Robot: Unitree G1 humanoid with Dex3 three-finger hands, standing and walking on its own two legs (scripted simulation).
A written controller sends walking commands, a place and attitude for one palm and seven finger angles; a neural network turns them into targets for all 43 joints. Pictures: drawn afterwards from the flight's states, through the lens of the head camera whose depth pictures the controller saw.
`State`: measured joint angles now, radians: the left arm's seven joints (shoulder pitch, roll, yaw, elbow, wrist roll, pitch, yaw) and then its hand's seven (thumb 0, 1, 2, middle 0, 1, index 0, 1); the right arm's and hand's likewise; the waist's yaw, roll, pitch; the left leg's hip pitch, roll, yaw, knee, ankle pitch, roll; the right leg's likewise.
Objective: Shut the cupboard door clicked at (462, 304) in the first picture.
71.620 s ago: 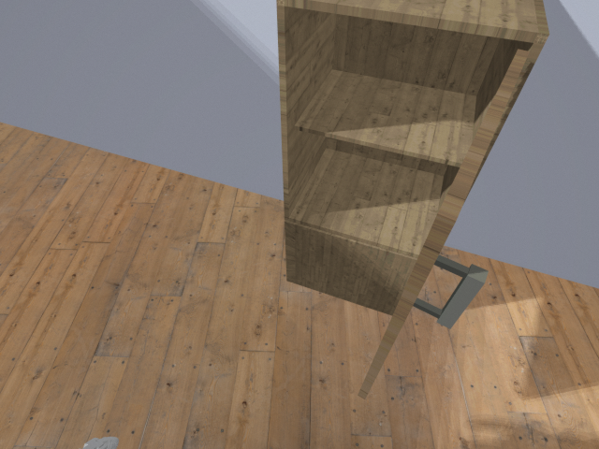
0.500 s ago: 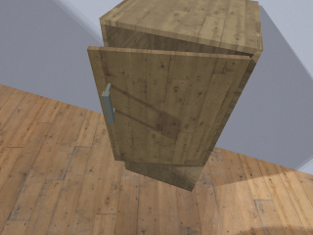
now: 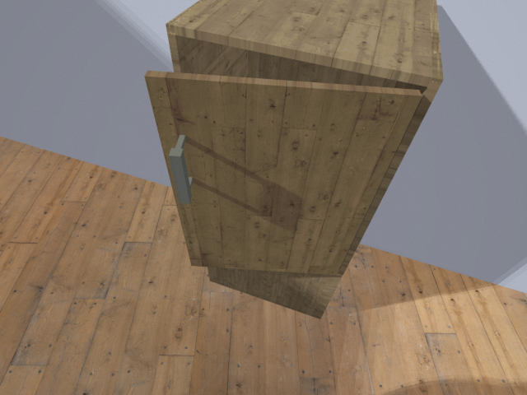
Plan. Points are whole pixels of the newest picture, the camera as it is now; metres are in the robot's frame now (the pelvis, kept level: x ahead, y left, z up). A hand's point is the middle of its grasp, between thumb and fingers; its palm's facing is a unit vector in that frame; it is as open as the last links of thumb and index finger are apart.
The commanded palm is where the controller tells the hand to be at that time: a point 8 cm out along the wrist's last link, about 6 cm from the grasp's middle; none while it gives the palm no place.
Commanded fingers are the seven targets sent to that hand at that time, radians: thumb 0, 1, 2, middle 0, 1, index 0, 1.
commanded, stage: raise the hand and make a fist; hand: left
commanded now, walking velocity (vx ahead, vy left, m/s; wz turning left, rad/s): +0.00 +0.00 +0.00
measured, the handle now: (183, 170) +0.48 +0.19 +0.05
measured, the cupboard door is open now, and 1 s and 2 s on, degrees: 16 16 16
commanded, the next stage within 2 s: bring the fist close to the handle in 1.84 s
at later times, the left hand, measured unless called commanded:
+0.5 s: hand (150, 393) +0.13 +0.16 -0.03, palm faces +0.12 -0.99 -0.06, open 5.4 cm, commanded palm +0.12 +0.21 -0.02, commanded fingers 0.00 0.90 0.90 -0.73 -0.88 -0.73 -0.88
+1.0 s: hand (146, 345) +0.18 +0.17 +0.01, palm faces +0.01 -1.00 -0.03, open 3.3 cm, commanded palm +0.15 +0.23 +0.02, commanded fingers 0.00 0.90 0.90 -1.19 -1.38 -1.19 -1.38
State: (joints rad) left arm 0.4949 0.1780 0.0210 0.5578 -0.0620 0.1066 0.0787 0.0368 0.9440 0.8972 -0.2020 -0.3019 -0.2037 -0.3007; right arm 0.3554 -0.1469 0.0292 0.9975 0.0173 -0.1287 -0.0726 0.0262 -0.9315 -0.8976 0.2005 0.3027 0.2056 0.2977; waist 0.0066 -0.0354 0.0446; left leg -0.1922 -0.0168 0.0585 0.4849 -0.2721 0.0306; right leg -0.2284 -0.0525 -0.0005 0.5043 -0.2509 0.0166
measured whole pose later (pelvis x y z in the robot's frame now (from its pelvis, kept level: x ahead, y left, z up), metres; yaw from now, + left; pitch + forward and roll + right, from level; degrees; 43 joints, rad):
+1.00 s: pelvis -0.02 -0.01 -0.06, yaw +2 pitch +10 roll -2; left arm 0.48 0.24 0.14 -0.18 -0.29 -0.32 -0.25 0.02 0.90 0.90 -1.01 -1.19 -1.01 -1.19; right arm 0.28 -0.25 0.00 0.49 0.03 -0.20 -0.07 0.02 -0.90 -0.90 0.20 0.30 0.20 0.30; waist 0.01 0.02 -0.10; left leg -0.73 0.02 0.00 1.05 -0.50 0.02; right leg -0.71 -0.03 -0.07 0.99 -0.46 0.01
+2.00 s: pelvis -0.01 -0.03 -0.04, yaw +2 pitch +5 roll -1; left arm 0.33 0.25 0.17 -0.10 -0.31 -0.22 -0.28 0.02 0.90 0.90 -1.30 -1.50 -1.30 -1.50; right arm 0.27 -0.26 0.04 0.52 0.04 -0.21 -0.06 0.02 -0.90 -0.90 0.20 0.30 0.20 0.30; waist 0.02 0.04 -0.07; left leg -0.53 0.02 -0.01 0.87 -0.43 -0.01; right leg -0.52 -0.02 -0.07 0.83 -0.41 -0.01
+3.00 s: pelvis -0.01 -0.03 -0.03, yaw +1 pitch +8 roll +0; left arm -0.43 0.24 0.18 0.62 -0.20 -0.25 -0.16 0.02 0.90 0.90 -1.30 -1.50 -1.30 -1.50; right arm 0.28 -0.26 0.02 0.62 0.04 -0.08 -0.04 0.01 -0.90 -0.90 0.20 0.30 0.20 0.30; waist -0.03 0.03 -0.06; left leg -0.56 0.02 0.02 0.81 -0.39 0.00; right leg -0.58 -0.02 -0.04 0.81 -0.37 -0.01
